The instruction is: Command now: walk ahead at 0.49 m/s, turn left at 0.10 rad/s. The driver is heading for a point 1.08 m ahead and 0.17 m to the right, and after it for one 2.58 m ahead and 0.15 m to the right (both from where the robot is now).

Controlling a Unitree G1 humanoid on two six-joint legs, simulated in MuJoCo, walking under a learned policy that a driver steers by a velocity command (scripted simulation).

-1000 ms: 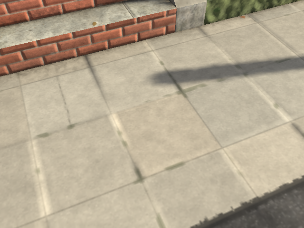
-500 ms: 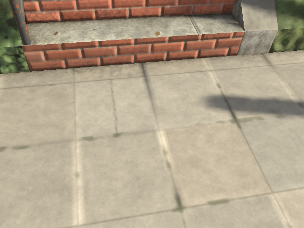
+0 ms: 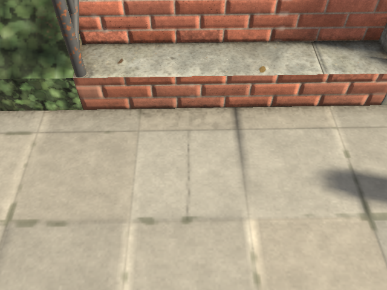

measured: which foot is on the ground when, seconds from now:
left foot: up 0.00-0.36, down 0.38-0.94, up 0.96-1.00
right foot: down 0.00-0.38, up 0.40-0.94, down 0.96-1.00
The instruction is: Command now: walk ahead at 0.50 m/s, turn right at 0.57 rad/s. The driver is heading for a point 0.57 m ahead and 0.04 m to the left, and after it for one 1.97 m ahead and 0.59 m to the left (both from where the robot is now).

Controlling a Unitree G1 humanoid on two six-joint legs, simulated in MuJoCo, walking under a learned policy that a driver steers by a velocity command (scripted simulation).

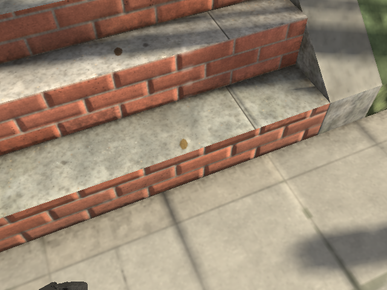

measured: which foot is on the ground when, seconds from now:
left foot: up 0.00-0.48, down 0.50-0.92, up 0.94-1.00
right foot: down 0.00-0.52, up 0.54-0.90, down 0.92-1.00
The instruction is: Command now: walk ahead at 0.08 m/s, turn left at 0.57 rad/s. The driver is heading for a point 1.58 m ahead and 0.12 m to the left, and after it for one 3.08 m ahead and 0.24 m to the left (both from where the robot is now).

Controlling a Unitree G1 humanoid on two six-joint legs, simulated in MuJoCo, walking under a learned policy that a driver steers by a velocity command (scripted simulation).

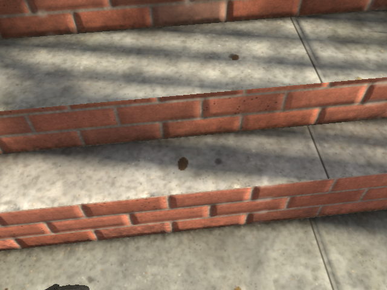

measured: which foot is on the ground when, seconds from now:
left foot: up 0.00-0.32, down 0.34-1.00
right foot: down 0.00-0.34, up 0.36-0.66, down 0.68-1.00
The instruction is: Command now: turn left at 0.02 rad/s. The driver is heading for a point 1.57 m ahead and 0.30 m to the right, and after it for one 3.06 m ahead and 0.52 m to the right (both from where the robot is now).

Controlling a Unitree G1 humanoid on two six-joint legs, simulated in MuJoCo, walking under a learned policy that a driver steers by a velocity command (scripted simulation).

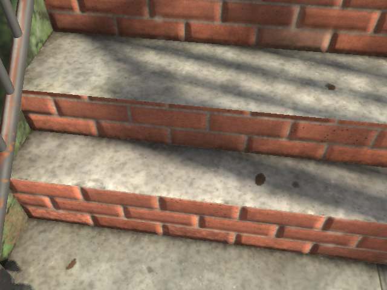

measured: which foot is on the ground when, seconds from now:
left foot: down 0.00-1.00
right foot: down 0.00-1.00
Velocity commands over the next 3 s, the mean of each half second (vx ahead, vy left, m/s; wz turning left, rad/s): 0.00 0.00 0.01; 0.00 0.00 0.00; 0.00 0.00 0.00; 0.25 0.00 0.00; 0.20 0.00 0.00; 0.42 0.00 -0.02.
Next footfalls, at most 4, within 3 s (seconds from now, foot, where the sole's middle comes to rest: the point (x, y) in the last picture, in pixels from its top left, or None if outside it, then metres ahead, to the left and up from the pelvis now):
2.28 right None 0.15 -0.13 -0.78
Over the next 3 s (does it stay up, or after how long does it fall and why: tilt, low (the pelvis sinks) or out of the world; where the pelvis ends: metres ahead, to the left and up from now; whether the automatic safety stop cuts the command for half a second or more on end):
stays up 0.13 0.01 0.00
